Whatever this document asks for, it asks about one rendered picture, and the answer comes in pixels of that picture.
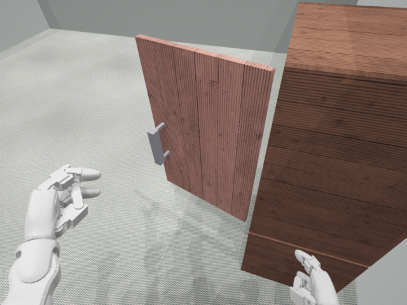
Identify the left robot hand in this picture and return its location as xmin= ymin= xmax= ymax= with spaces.
xmin=25 ymin=164 xmax=101 ymax=242

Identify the right robot hand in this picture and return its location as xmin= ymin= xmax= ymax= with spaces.
xmin=290 ymin=250 xmax=339 ymax=305

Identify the cupboard door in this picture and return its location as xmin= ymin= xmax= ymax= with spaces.
xmin=135 ymin=34 xmax=275 ymax=222

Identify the handle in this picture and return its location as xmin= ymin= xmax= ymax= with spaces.
xmin=147 ymin=123 xmax=170 ymax=166

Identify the robot left forearm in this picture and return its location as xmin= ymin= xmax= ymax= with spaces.
xmin=1 ymin=238 xmax=62 ymax=305

